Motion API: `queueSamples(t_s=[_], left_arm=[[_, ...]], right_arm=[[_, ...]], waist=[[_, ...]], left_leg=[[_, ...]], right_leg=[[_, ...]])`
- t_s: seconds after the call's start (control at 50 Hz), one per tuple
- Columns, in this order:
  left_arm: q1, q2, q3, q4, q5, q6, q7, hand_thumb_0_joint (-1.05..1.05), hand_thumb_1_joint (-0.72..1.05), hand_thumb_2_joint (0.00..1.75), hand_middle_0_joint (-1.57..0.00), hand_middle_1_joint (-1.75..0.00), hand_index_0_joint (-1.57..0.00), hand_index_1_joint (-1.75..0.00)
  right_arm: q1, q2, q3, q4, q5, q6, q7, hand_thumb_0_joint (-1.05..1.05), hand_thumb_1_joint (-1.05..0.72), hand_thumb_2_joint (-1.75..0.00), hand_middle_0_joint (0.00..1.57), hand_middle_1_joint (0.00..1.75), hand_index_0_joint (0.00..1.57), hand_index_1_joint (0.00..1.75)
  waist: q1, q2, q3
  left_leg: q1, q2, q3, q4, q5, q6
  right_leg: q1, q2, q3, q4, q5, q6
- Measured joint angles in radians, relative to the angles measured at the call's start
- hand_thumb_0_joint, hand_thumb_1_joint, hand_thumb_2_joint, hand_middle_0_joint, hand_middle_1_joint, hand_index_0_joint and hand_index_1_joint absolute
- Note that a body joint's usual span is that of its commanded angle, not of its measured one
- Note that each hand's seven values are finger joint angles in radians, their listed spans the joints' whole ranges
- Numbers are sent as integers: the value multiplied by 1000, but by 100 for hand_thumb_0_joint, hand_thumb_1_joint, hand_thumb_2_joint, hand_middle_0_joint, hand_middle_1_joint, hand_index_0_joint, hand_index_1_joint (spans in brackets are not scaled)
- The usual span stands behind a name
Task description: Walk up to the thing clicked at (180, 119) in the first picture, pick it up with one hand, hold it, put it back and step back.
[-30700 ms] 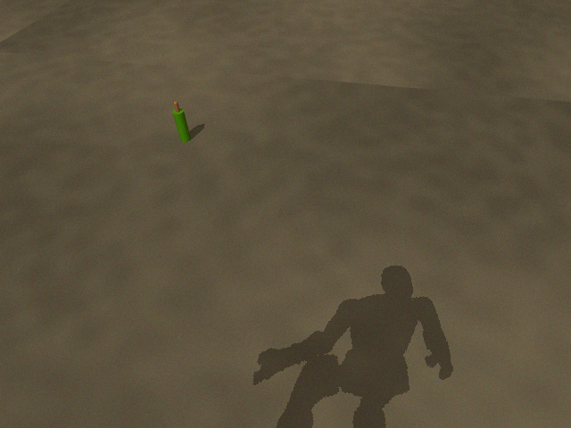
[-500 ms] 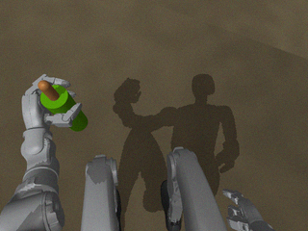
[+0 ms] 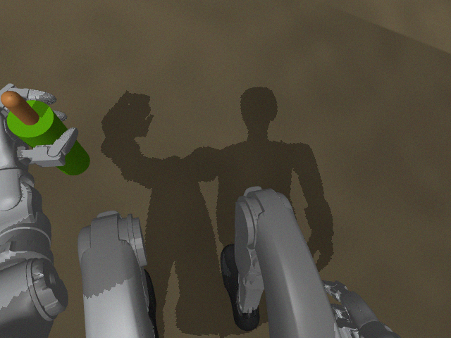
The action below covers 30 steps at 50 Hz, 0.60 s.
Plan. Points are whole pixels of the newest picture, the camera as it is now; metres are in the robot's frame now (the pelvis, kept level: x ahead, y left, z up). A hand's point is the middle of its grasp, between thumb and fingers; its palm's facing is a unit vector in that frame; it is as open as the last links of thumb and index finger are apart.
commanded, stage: crouch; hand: left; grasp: from the side
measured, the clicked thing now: (49, 136) +0.47 +0.24 -0.09
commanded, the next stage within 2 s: lower in 0.46 s
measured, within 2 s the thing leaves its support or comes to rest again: rests again in 1.86 s
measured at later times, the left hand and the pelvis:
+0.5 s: hand (54, 140) +0.47 +0.24 -0.12, palm faces +0.15 -0.99 -0.03, open 8.2 cm; pelvis +0.00 +0.01 -0.03, yaw -3 degrees
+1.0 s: hand (63, 149) +0.48 +0.24 -0.18, palm faces +0.18 -0.98 +0.00, open 8.2 cm; pelvis +0.00 +0.01 -0.05, yaw -6 degrees
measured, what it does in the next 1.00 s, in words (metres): stands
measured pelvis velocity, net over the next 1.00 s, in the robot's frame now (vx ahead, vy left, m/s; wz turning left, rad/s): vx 0.00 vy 0.01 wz -0.10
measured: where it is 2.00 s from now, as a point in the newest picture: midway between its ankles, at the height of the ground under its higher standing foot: (195, 314)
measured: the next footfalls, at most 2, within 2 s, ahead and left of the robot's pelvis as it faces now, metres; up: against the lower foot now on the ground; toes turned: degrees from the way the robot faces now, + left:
none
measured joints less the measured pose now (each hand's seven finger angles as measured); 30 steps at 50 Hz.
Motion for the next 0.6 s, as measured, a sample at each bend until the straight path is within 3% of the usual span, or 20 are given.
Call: queueSamples(t_s=[0.08,0.2,0.34,0.6], left_arm=[[24,5,19,-39,5,8,5,1,-17,108,-81,-105,-85,-103],[54,23,7,-86,6,12,17,1,-17,108,-81,-104,-85,-103],[36,54,-10,-59,1,-2,16,1,-17,108,-81,-104,-85,-103],[44,88,11,-67,13,-9,17,1,-17,108,-81,-104,-85,-103]], right_arm=[[-9,-4,13,-1,-10,8,3,1,-92,-91,20,30,20,30],[-22,-12,22,2,-26,17,4,1,-93,-91,20,30,20,30],[-47,-27,42,-3,-39,24,11,1,-94,-91,20,30,20,30],[-55,-29,87,-25,-58,41,23,0,-93,-91,20,30,20,30]], waist=[[-5,-13,20],[-3,-25,41],[-6,-22,71],[-24,-50,116]], left_leg=[[-16,-1,-11,28,-8,-2],[-30,-4,-24,56,-14,-3],[-44,-7,-39,87,-11,2],[-65,-7,-66,135,-17,4]], right_leg=[[-12,1,-9,21,-5,0],[-18,0,-19,41,-10,1],[-20,2,-32,58,-5,8],[-28,8,-54,84,-2,15]])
